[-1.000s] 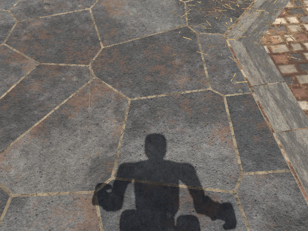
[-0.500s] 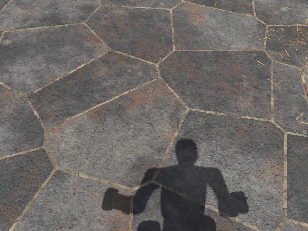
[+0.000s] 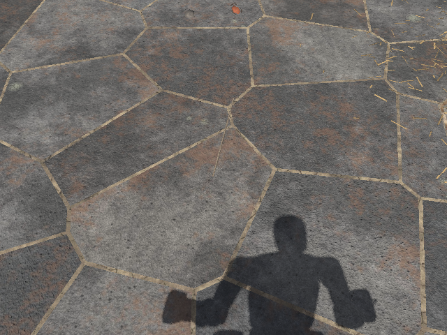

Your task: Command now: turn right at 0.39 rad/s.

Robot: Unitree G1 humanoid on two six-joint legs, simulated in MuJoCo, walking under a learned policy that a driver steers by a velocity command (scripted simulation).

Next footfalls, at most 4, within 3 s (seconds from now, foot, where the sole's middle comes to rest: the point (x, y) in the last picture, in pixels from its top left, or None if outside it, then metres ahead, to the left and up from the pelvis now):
0.30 right None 0.02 -0.14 -0.77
0.74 left None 0.10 0.08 -0.77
1.30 left None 0.16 0.12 -0.77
1.80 right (251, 316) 0.53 -0.05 -0.77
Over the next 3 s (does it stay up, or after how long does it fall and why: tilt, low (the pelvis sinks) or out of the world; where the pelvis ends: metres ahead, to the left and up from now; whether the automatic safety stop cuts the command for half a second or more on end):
stays up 0.96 -0.12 0.01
